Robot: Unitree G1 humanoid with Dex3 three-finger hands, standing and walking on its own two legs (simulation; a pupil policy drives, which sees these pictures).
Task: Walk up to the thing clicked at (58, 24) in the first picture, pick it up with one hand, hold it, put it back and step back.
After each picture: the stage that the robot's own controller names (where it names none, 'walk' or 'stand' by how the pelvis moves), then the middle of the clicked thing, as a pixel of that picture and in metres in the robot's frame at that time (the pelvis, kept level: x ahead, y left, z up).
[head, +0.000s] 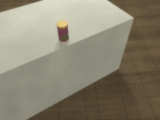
stand; (63, 31) +0.80 +0.15 -0.11
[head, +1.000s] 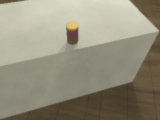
rise first; (72, 33) +0.73 +0.11 -0.09
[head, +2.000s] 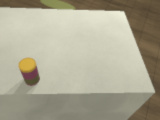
rise first; (29, 72) +0.43 +0.24 -0.08
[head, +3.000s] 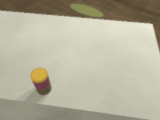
stand; (41, 82) +0.40 +0.20 -0.08
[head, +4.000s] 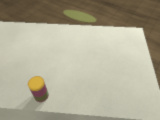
stand; (38, 89) +0.39 +0.22 -0.11
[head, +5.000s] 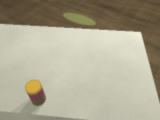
stand; (36, 93) +0.38 +0.22 -0.11
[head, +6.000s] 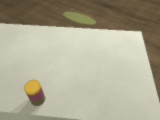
stand; (35, 93) +0.38 +0.23 -0.11
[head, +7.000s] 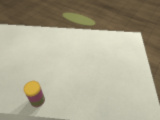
stand; (35, 94) +0.37 +0.23 -0.11
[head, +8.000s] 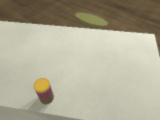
rise first; (44, 91) +0.38 +0.21 -0.11
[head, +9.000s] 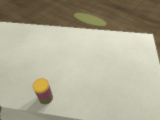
go down; (43, 91) +0.38 +0.21 -0.11
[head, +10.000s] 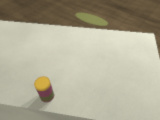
go down; (44, 89) +0.39 +0.21 -0.11
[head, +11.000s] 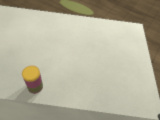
go down; (33, 80) +0.41 +0.20 -0.08
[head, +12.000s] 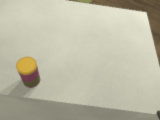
go down; (29, 73) +0.40 +0.19 -0.04
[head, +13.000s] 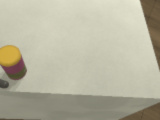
close in; (13, 63) +0.41 +0.20 -0.01
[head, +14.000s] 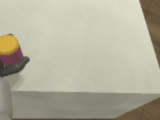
close; (11, 54) +0.44 +0.20 +0.01
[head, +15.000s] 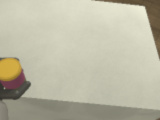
lift; (13, 78) +0.34 +0.22 +0.04
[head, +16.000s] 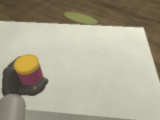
hold; (31, 75) +0.33 +0.17 +0.11
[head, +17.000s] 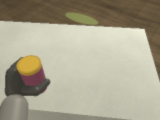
hold; (33, 76) +0.33 +0.17 +0.10
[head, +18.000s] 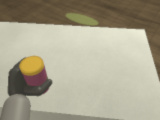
hold; (36, 76) +0.33 +0.16 +0.10
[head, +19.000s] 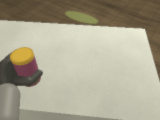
crouch; (26, 67) +0.36 +0.19 +0.10
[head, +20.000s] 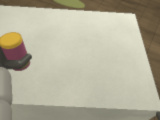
lower; (16, 52) +0.44 +0.21 +0.07
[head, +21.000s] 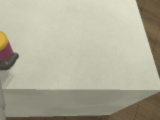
lower; (0, 51) +0.45 +0.21 +0.01
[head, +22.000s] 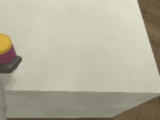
lower; (4, 54) +0.44 +0.21 +0.01
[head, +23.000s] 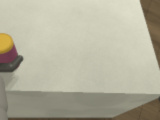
lower; (5, 53) +0.44 +0.21 +0.01
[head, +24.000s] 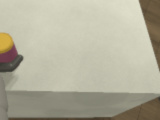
lower; (5, 52) +0.44 +0.21 +0.01
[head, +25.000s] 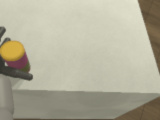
withdraw; (17, 59) +0.43 +0.18 +0.00
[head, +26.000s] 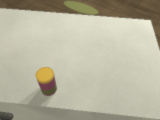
sink last; (47, 82) +0.39 +0.16 -0.06
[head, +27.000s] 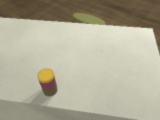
stand; (48, 82) +0.41 +0.18 -0.06
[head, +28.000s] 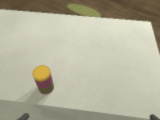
stand; (44, 80) +0.40 +0.18 -0.05
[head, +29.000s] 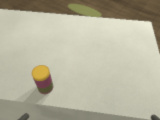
stand; (43, 80) +0.40 +0.18 -0.05
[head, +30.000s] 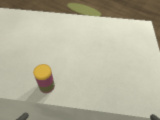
stand; (44, 79) +0.40 +0.17 -0.05
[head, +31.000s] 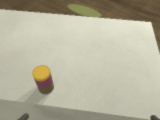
stand; (44, 80) +0.40 +0.18 -0.05
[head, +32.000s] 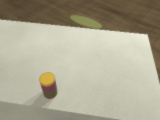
stand; (48, 85) +0.41 +0.17 -0.10
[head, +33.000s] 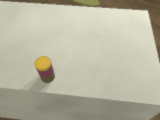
walk; (45, 70) +0.44 +0.18 -0.09
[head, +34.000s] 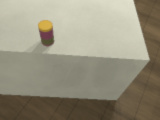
walk; (46, 33) +0.63 +0.19 -0.09
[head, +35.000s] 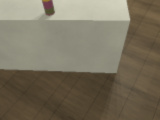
walk; (48, 5) +0.96 +0.28 -0.09
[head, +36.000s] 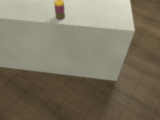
stand; (59, 10) +1.01 +0.19 -0.11
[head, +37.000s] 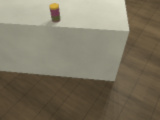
stand; (55, 13) +1.02 +0.21 -0.11
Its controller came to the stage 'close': yes
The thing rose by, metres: 0.21
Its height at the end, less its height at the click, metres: +0.00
